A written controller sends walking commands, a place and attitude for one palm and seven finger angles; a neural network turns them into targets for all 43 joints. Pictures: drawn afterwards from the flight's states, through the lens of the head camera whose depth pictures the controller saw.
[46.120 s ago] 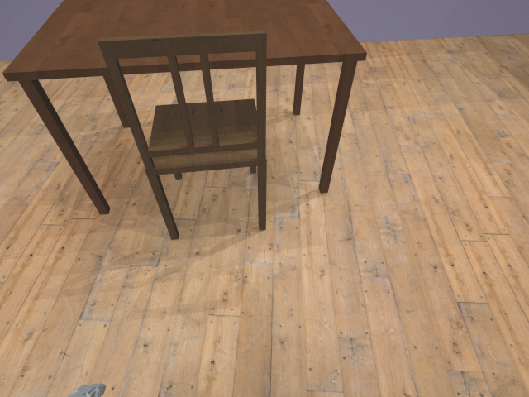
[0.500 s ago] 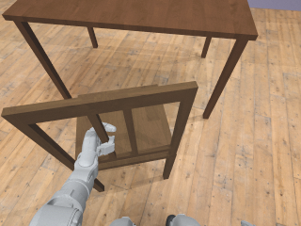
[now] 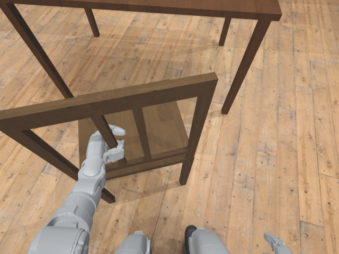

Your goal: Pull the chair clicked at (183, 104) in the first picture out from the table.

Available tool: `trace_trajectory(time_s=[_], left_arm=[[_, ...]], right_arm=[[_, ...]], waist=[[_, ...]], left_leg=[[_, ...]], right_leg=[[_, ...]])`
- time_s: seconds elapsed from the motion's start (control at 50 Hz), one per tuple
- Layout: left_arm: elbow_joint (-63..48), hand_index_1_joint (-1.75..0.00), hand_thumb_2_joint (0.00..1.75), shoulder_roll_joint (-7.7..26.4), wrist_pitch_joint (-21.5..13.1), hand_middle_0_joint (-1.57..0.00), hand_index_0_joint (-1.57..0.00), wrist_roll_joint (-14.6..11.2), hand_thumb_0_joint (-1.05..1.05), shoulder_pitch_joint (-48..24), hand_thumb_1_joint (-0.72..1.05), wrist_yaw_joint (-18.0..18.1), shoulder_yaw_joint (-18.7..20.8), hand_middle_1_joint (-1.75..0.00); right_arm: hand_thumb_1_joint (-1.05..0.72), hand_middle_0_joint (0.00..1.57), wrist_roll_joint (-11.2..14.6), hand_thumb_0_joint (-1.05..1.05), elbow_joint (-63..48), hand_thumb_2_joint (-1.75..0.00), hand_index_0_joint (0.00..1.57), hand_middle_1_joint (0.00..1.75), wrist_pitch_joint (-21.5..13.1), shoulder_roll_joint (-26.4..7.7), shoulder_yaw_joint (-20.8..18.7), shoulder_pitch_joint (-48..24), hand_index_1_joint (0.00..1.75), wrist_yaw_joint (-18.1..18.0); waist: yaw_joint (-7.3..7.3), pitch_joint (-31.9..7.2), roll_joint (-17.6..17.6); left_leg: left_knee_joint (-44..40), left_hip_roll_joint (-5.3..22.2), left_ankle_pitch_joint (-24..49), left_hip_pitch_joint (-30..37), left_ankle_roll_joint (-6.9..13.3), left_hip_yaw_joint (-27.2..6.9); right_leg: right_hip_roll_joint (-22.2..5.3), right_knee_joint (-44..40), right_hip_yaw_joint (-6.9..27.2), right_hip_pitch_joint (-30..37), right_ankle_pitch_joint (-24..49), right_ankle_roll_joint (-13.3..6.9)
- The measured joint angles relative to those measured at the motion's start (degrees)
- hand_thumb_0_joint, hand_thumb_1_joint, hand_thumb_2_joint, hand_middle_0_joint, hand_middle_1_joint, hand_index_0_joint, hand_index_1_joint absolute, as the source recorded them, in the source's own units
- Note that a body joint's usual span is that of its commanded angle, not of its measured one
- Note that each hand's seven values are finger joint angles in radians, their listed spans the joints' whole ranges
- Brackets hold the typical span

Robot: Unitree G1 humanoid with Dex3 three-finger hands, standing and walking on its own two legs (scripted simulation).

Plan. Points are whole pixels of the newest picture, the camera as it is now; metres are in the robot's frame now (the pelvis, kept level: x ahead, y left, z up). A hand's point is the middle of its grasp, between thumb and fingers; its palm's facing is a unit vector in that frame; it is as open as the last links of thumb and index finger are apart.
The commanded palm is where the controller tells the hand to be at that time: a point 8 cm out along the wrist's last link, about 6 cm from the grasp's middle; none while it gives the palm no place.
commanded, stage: step backward, pulling the chair out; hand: left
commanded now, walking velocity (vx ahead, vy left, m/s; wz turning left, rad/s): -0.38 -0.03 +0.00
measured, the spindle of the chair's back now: (112, 144) +0.39 +0.15 -0.07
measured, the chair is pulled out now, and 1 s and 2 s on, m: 0.41 0.61 0.79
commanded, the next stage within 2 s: stop walking, hand still on the chair in 1.18 s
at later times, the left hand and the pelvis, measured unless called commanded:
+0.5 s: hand (112, 182) +0.29 +0.14 -0.06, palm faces +0.00 -0.98 -0.19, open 5.4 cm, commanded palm +0.27 +0.19 -0.06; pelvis -0.08 +0.01 +0.00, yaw -1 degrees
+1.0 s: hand (108, 234) +0.17 +0.13 -0.06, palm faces +0.02 -0.98 -0.19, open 5.4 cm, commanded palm +0.16 +0.18 -0.06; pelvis -0.19 +0.01 +0.00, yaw -2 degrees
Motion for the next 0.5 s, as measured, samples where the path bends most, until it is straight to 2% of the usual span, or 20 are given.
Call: trace_trajectory(time_s=[0.04,0.08,0.1,0.14,0.18,0.2,0.24,0.28,0.32,0.38,0.46,0.5], left_arm=[[-0.9,-1.45,0.76,-0.8,0.9,-0.30,-0.49,0.2,0.02,0.0,0.66,0.1,-1.1,-1.24],[-2.0,-1.45,0.76,-1.3,1.9,-0.28,-0.49,0.2,0.02,-0.1,0.67,0.1,-2.9,-1.25],[-2.5,-1.45,0.75,-1.1,2.1,-0.27,-0.49,0.2,0.02,-0.2,0.67,0.0,-3.7,-1.26],[-3.1,-1.45,0.75,-0.8,2.3,-0.26,-0.49,0.1,0.02,0.3,0.68,-0.4,-4.9,-1.27],[-2.7,-1.45,0.75,-0.9,1.8,-0.26,-0.49,0.2,0.02,0.9,0.68,-0.8,-5.3,-1.27],[-2.3,-1.45,0.75,-1.0,1.4,-0.26,-0.49,0.2,0.02,1.1,0.68,-1.0,-5.2,-1.26],[-1.0,-1.45,0.76,-0.7,0.3,-0.27,-0.49,0.7,0.02,1.2,0.67,-1.2,-5.1,-1.26],[0.5,-1.45,0.77,-0.1,-0.8,-0.28,-0.49,1.0,0.02,0.7,0.66,-1.3,-4.4,-1.26],[2.0,-1.45,0.78,0.3,-1.5,-0.30,-0.49,0.7,0.02,-0.2,0.66,-1.3,-2.7,-1.25],[3.7,-1.45,0.79,0.8,-2.0,-0.31,-0.49,0.2,0.03,-0.8,0.65,-1.1,-0.6,-1.23],[4.1,-1.45,0.79,0.0,-1.7,-0.32,-0.49,0.2,0.03,-0.6,0.65,-0.6,0.6,-1.22],[3.4,-1.45,0.78,-0.7,-1.2,-0.31,-0.49,0.6,0.03,-0.5,0.65,-0.4,0.1,-1.22]], right_arm=[[-0.90,0.21,0.1,0.01,0.2,-0.90,0.21,0.30,0.4,-1.7,-0.2,0.3,0.30,-0.5],[-0.90,0.21,0.2,0.01,0.1,-0.90,0.21,0.30,1.0,-2.8,-0.7,0.6,0.30,-1.0],[-0.90,0.20,0.3,0.01,-0.1,-0.90,0.21,0.30,1.5,-2.8,-0.9,0.6,0.30,-1.2],[-0.90,0.20,-0.1,0.01,-1.3,-0.90,0.20,0.30,2.2,-2.3,-1.2,1.1,0.30,-1.3],[-0.90,0.20,-0.7,0.01,-1.8,-0.90,0.20,0.30,2.0,-1.5,-1.4,1.7,0.30,-0.9],[-0.90,0.20,-0.9,0.01,-1.7,-0.90,0.20,0.30,1.7,-0.9,-1.3,1.8,0.30,-0.6],[-0.90,0.20,-1.2,0.01,-1.2,-0.90,0.20,0.30,1.1,0.7,-0.9,2.1,0.30,0.3],[-0.90,0.20,-1.5,0.01,-0.5,-0.90,0.20,0.30,0.6,2.0,-0.2,1.2,0.30,1.1],[-0.90,0.20,-1.4,0.01,-0.2,-0.90,0.20,0.30,0.4,2.8,0.3,-0.3,0.30,1.5],[-0.90,0.21,-0.7,0.01,-0.3,-0.90,0.21,0.30,0.3,3.5,0.6,-1.2,0.30,1.2],[-0.90,0.21,-0.3,0.01,0.4,-0.90,0.21,0.30,-0.3,1.4,0.2,-1.3,0.30,0.0],[-0.90,0.21,-0.3,0.01,0.9,-0.90,0.21,0.30,-0.6,-0.1,0.1,-0.8,0.30,-0.5]], waist=[[-0.32,-0.3,-0.1],[-0.37,-0.3,-0.3],[0.33,0.1,-1.3],[1.69,0.1,-2.5],[2.39,-0.3,-2.0],[2.73,-0.5,-1.7],[3.57,-0.9,-1.7],[4.55,-0.8,-1.3],[4.09,0.6,0.2],[2.80,0.6,1.1],[1.29,-0.7,1.6],[0.86,-1.4,1.5]], left_leg=[[-5.5,0.4,2.4,3.1,0.1,0.4],[-11.9,1.1,12.1,5.4,1.2,1.2],[-12.3,0.6,13.3,5.7,1.7,2.0],[-12.7,0.5,12.4,6.0,2.2,3.3],[-12.9,1.2,11.9,5.8,2.2,3.2],[-12.9,1.6,12.0,5.7,2.1,3.0],[-12.7,2.3,12.2,5.4,1.6,3.0],[-11.9,3.6,12.2,4.9,0.9,3.4],[-11.7,5.0,12.9,4.6,0.4,2.9],[-10.6,5.5,13.6,2.9,-0.2,2.3],[-4.1,2.4,4.1,1.5,-0.1,0.6],[-7.6,1.8,5.6,3.8,0.1,0.7]], right_leg=[[-1.1,-0.6,-0.3,-0.3,0.8,0.7],[-2.0,-0.7,-0.8,-0.6,1.3,1.6],[-2.4,-1.0,-0.2,-0.5,1.7,1.9],[-2.5,1.6,0.8,-0.9,-1.7,1.7],[-1.7,5.5,0.9,-0.1,-7.0,1.1],[-1.2,5.8,0.9,1.3,-7.4,0.9],[-0.7,3.3,1.0,5.0,-4.8,0.6],[0.2,-0.3,1.0,6.8,-6.7,1.3],[1.6,-1.7,0.5,7.1,-3.7,1.0],[2.2,-1.9,0.0,5.9,-2.7,0.3],[1.0,-0.9,0.3,2.9,-1.7,0.6],[0.1,-0.8,0.3,1.8,-1.1,1.3]])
